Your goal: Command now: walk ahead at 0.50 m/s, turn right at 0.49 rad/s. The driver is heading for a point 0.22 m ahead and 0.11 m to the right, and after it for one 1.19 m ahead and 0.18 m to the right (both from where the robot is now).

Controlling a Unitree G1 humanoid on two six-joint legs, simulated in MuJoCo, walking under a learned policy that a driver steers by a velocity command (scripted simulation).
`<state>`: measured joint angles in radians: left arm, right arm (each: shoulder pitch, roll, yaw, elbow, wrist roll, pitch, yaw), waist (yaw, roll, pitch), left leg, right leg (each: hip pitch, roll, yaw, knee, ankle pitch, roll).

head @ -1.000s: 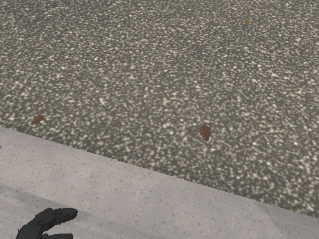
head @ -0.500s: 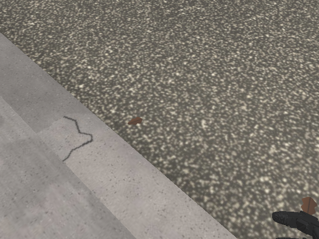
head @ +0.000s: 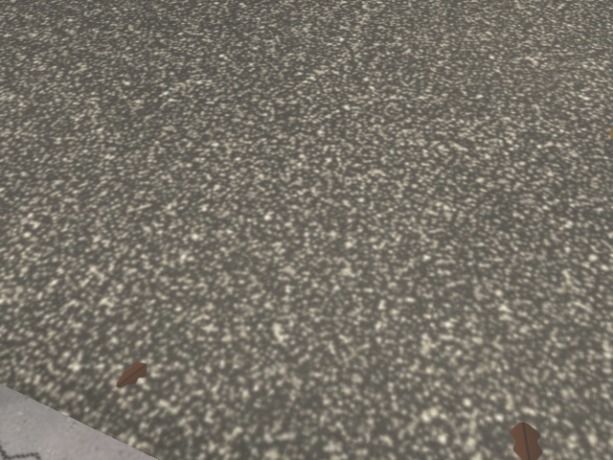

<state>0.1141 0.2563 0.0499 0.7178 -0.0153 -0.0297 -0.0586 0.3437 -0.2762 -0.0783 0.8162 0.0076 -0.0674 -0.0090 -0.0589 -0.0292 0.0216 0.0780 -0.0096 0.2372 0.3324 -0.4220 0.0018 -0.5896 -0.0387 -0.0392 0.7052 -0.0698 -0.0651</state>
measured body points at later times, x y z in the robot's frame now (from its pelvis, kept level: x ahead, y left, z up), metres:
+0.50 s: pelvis +0.28 +0.00 +0.00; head +0.29 -0.02 +0.45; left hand +0.39 +0.27 -0.11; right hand +0.43 -0.31 -0.07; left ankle +0.50 +0.12 -0.70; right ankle +0.13 -0.09 -0.72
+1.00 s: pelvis +0.59 +0.02 -0.10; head +0.61 +0.02 +0.35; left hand +0.87 +0.14 -0.19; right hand +0.43 -0.18 -0.24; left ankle +0.56 +0.12 -0.84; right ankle +0.70 -0.21 -0.79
